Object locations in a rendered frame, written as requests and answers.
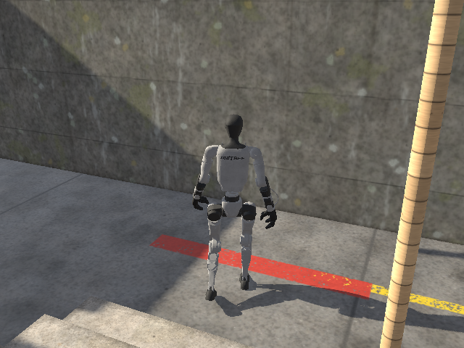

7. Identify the left robot forearm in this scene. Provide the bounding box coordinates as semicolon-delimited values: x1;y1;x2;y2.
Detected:
193;173;206;199

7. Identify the robot left hand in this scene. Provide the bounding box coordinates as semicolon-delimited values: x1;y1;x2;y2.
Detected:
192;196;209;210

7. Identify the right robot upper arm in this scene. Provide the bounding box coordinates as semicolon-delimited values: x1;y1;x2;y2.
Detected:
249;146;267;188

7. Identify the right robot forearm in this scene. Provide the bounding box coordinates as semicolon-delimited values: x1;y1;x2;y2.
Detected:
260;176;275;212

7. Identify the robot left thigh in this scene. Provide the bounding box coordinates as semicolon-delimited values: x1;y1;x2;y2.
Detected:
207;202;222;253

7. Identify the robot right hand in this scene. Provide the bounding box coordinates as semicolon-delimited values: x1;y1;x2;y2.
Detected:
260;210;277;229

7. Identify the humanoid robot head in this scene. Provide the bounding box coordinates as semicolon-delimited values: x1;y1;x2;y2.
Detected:
221;114;246;149

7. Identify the left robot upper arm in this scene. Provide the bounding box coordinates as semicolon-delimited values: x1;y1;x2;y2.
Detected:
199;145;218;184

